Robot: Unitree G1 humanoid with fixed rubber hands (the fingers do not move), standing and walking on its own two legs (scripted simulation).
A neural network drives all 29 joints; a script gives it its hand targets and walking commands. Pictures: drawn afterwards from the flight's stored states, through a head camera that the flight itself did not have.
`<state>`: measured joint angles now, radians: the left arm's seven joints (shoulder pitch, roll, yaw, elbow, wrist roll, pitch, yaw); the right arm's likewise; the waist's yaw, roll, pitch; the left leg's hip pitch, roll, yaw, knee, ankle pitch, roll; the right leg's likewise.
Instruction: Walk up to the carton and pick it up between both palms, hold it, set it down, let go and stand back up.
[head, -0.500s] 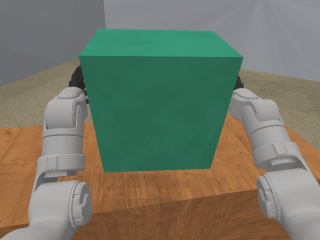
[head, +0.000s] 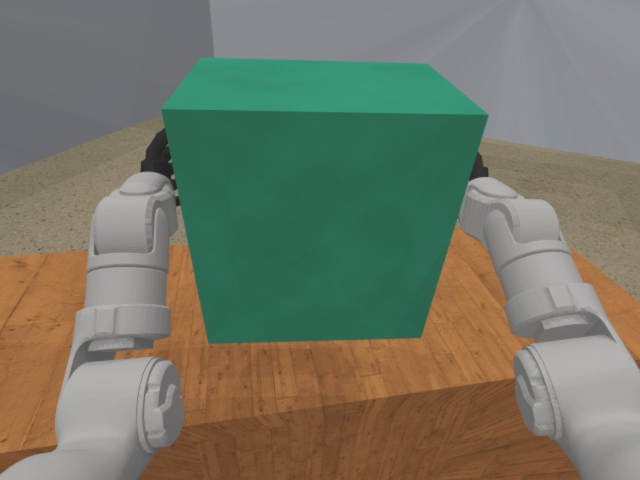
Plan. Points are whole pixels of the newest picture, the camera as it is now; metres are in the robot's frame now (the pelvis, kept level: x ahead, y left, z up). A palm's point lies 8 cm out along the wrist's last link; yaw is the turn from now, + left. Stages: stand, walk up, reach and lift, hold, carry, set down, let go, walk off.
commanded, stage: hold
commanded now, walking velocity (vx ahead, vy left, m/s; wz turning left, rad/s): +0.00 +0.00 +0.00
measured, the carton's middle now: (316, 205) +0.39 +0.00 +0.24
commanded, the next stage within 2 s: none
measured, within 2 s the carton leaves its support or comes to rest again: neither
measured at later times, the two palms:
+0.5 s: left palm (158, 188) +0.37 +0.19 +0.27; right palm (468, 192) +0.37 -0.18 +0.27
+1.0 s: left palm (153, 188) +0.36 +0.19 +0.27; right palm (465, 198) +0.37 -0.18 +0.26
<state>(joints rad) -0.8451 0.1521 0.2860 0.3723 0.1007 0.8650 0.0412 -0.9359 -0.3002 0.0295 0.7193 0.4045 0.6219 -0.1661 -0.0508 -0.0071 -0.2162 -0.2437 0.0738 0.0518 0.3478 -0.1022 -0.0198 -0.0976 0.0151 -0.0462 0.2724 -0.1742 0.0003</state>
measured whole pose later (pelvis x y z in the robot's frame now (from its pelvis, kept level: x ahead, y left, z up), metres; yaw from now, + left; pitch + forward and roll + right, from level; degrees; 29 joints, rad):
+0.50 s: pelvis +0.00 +0.00 +0.00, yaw +0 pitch +0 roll -1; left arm -0.85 0.15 0.29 0.38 0.10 0.86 0.04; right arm -0.94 -0.30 0.03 0.73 0.41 0.62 -0.16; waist -0.05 -0.01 -0.22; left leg -0.24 0.07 0.05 0.35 -0.10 -0.02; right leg -0.10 0.02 -0.05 0.27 -0.17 0.00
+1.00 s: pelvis +0.01 +0.00 +0.00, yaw +0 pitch -1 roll -1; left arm -0.80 0.15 0.28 0.33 0.11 0.88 0.03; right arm -0.88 -0.28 0.01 0.67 0.38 0.63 -0.17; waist -0.04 0.00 -0.22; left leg -0.21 0.07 0.05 0.35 -0.11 -0.02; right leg -0.06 0.01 -0.04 0.27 -0.18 0.00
